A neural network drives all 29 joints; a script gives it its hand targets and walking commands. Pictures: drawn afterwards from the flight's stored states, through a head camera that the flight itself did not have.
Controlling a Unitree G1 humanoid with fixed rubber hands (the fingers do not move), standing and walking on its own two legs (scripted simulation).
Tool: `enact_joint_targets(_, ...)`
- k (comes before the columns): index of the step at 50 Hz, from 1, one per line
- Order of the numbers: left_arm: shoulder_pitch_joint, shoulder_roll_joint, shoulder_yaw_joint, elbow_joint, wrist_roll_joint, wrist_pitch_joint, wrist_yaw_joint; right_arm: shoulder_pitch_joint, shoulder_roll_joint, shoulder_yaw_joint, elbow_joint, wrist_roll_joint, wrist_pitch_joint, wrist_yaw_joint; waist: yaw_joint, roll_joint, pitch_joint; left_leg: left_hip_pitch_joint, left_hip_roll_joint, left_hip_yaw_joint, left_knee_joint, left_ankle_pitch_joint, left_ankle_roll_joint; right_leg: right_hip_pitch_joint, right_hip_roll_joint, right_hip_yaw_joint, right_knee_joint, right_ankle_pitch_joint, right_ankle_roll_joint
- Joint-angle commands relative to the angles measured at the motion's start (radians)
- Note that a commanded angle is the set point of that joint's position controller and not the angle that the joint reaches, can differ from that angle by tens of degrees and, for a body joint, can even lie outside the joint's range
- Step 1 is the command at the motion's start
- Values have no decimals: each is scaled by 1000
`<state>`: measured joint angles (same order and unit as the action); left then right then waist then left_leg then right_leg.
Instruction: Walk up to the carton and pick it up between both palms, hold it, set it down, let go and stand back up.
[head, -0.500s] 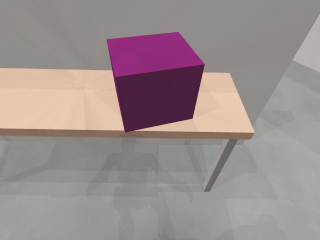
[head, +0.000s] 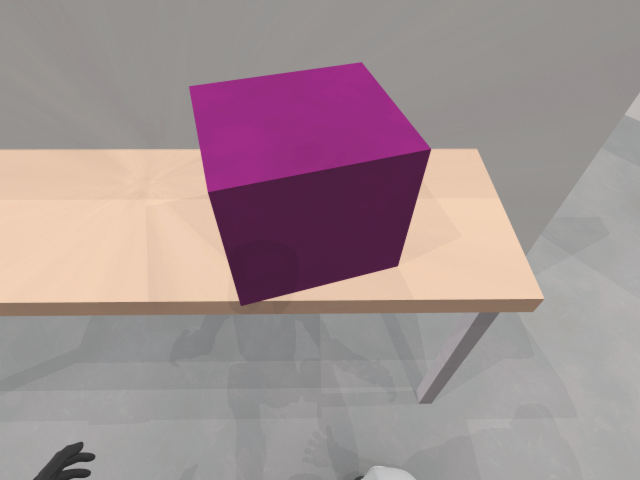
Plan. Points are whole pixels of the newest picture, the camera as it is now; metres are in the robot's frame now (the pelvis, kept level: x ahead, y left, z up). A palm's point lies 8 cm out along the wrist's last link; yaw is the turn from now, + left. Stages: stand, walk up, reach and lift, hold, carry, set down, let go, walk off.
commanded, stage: walk up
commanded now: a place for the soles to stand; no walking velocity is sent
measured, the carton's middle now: (301, 183) +0.55 +0.02 +0.04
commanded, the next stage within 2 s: none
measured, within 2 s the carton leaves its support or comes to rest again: neither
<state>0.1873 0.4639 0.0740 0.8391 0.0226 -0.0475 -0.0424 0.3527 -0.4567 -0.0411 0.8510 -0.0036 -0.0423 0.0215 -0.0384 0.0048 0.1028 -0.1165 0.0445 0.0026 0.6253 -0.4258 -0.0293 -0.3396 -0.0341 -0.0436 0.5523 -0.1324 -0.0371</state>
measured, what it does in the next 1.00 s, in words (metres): steps on the spot: left foot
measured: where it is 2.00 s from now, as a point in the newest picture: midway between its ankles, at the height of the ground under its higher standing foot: outside the picture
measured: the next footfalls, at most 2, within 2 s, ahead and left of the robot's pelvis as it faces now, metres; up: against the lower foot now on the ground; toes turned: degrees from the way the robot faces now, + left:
left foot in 0.26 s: +0.09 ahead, +0.17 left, +0.00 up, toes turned +3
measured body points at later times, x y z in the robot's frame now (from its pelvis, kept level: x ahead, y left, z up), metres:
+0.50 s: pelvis +0.05 +0.00 +0.01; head +0.07 +0.00 +0.46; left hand +0.13 +0.32 -0.11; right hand +0.18 -0.32 -0.10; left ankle +0.06 +0.12 -0.72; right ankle +0.09 -0.12 -0.72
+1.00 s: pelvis +0.07 -0.01 +0.02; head +0.07 -0.01 +0.47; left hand +0.17 +0.31 -0.09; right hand +0.17 -0.32 -0.10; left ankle +0.06 +0.12 -0.72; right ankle +0.09 -0.12 -0.72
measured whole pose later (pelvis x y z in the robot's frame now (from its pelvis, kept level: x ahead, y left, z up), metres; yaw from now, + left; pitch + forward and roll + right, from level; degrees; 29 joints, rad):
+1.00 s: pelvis +0.07 -0.01 +0.02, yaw +1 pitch -2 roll +0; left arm 0.05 0.38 0.01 1.10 -0.01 -0.01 -0.01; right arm 0.06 -0.40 0.01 1.11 -0.01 -0.02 0.01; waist 0.00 0.01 0.05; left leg -0.11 0.03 0.01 0.34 -0.19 -0.02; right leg -0.15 0.00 -0.02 0.34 -0.16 -0.01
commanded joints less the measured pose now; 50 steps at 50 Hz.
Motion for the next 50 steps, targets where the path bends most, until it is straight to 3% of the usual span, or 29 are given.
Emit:
enact_joint_targets(1, 138, 278, 84, -57, -10, -14, 34, 16, -109, -21, -103, 5, -1, -34, 92, -210, -207, -349, -104, -42, 445, -211, 61, 326, -379, 509, -215, 135, -215)
enact_joint_targets(2, 94, 265, 83, -51, -22, -11, 32, 18, -196, -39, -63, -1, 9, -39, 82, -68, -184, -326, -50, -85, 523, -226, 51, 263, -383, 512, -220, 30, -261)
enact_joint_targets(3, 69, 281, 81, -73, -21, -8, 39, -16, -202, -47, -62, 4, 11, -40, 93, -91, -137, -350, -44, -127, 545, -218, 50, 223, -381, 493, -187, 52, -281)
enact_joint_targets(4, -8, 220, 63, -58, -33, -8, 49, -11, -172, -31, -33, 8, 14, -41, 51, -33, -49, -353, -5, -134, 472, -125, 52, 124, -319, 342, -183, 63, -225)
enact_joint_targets(6, -51, 214, 35, -70, -13, 1, 53, 38, -131, -39, -17, 12, 11, -34, 24, -197, -31, -239, 7, -50, 314, -80, 44, -19, -227, 186, -171, 103, -194)
enact_joint_targets(8, -30, 193, 27, -56, -3, 8, 46, 35, -142, -46, -1, -11, 24, -20, 29, -145, -106, -166, -42, -3, 198, -42, 48, -20, -216, 168, -144, 13, -182)
enact_joint_targets(9, -33, 189, 36, -53, -3, 20, 44, 41, -126, -46, 22, 7, 26, -13, 59, -174, -147, -128, -41, 25, 131, 30, 36, 0, -186, 156, -122, -79, -156)
enact_joint_targets(11, -88, 187, 12, -61, -19, 26, 43, 27, -100, -40, 16, -12, 23, -22, 10, -181, -121, -28, -48, 46, 27, 152, 57, -122, -202, 153, -75, -104, -141)
enact_joint_targets(12, -76, 187, 14, -73, -23, 32, 44, 16, -138, -54, 9, -27, 22, -28, -1, -97, -132, -13, -40, -4, -88, 104, 67, -88, -220, 193, -22, -78, -110)
enact_joint_targets(13, -60, 113, -15, -65, -41, 33, 38, -56, -180, -49, -9, -28, 2, -35, 23, 32, -113, -89, 119, -250, -200, 192, 106, -109, -110, 113, 80, -158, -23)
enact_joint_targets(14, -38, 84, -25, -59, -43, 46, 42, -162, -244, -60, -38, -20, -4, -30, 55, 157, -111, -175, 227, -406, -305, 59, 183, -81, -7, 47, 169, -341, 5)
enact_joint_targets(16, -42, 109, -3, -9, -42, 47, 48, -216, -229, -49, -16, -8, 3, -31, 67, 106, -41, -335, 241, -370, -289, 106, 245, 63, -1, 58, 231, -352, 3)
enact_joint_targets(19, 18, 149, 7, 58, -24, 21, 44, -268, -170, -27, -2, -1, 6, -23, 89, 101, -83, -257, 145, -203, -165, 245, 142, 157, -16, 82, -13, -96, -11)
enact_joint_targets(21, -76, 153, -5, 58, -19, 10, 44, -239, -146, -13, 21, 1, 11, -18, 37, 73, -99, -173, 78, -144, -172, 138, 91, 113, -99, 209, -106, -101, -44)
enact_joint_targets(23, -104, 152, -10, 78, -27, 12, 33, -227, -140, -9, 54, 5, 1, -23, 24, -6, -158, -86, 70, -131, -189, 183, 82, 125, -91, 170, -104, -24, -37)
enact_joint_targets(24, -106, 143, -12, 88, -26, 9, 31, -250, -165, -4, 51, 4, -2, -19, 32, -21, -106, -119, 67, -153, -220, 157, 89, 91, -78, 150, -128, -99, -17)
enact_joint_targets(25, -75, 135, -22, 102, -27, 15, 34, -296, -137, -8, 58, 0, -1, -18, 42, 20, -102, -86, 80, -147, -219, 174, 88, 81, -77, 145, -162, -107, -20)
enact_joint_targets(27, -88, 135, -23, 137, -26, 8, 35, -291, -135, -1, 92, 11, -4, -23, 33, -44, -98, -63, 66, -102, -189, 310, 73, 111, -106, 162, -190, 116, -27)
enact_joint_targets(30, -96, 139, -28, 150, -35, 5, 34, -292, -133, 0, 113, 16, 0, -28, 30, 25, -185, 32, 67, -75, -206, 459, 58, 180, -105, 142, -176, 267, -15)
enact_joint_targets(33, -93, 125, -29, 177, -40, 8, 40, -328, -120, -3, 141, 5, 8, -24, 33, 20, -176, 49, 81, -72, -232, 488, 65, 187, -99, 137, -191, 222, 3)
enact_joint_targets(34, -125, 133, -24, 185, -40, 12, 40, -315, -140, -6, 158, 5, 10, -25, 22, -46, -165, 44, 73, -78, -245, 437, 57, 194, -101, 151, -218, 190, 6)
enact_joint_targets(37, -153, 84, -42, 190, -39, 14, 44, -347, -144, -1, 173, 3, 7, -29, 35, -1, -172, 19, 77, -101, -283, 390, 60, 232, -96, 137, -242, 175, 0)
enact_joint_targets(39, -179, 101, -32, 199, -34, 16, 41, -349, -117, 6, 179, 4, 5, -27, 28, -68, -167, 49, 92, -88, -314, 381, 61, 218, -89, 141, -247, 159, 1)
enact_joint_targets(42, -166, 109, -33, 224, -34, 14, 41, -345, -122, 9, 207, -2, 3, -24, 38, 11, -157, -1, 85, -75, -338, 399, 42, 243, -86, 124, -234, 128, 8)
enact_joint_targets(45, -196, 103, -22, 222, -33, 24, 39, -358, -114, 9, 211, -5, 7, -25, 39, 10, -123, -11, 87, -86, -348, 290, 51, 198, -83, 122, -274, -24, 17)
enact_joint_targets(46, -169, 117, -15, 193, -29, 23, 37, -381, -129, 6, 190, -3, 7, -23, 54, -42, -116, -17, 81, -78, -318, 272, 56, 202, -89, 132, -283, -7, 17)
enact_joint_targets(47, -202, 107, -32, 205, -27, 20, 39, -340, -110, 10, 211, -12, 6, -23, 16, -27, -137, 10, 70, -69, -358, 241, 52, 206, -96, 141, -285, -41, 15)
enact_joint_targets(48, -191, 96, -28, 205, -28, 23, 40, -366, -114, 11, 212, -11, 6, -21, 48, 19, -133, -25, 76, -87, -348, 232, 46, 214, -85, 125, -295, -69, 17)
enact_joint_targets(50, -177, 100, -31, 211, -29, 16, 37, -355, -123, 18, 207, -7, 3, -24, 43, -37, -136, -14, 86, -94, -358, 227, 57, 209, -96, 144, -305, -8, 9)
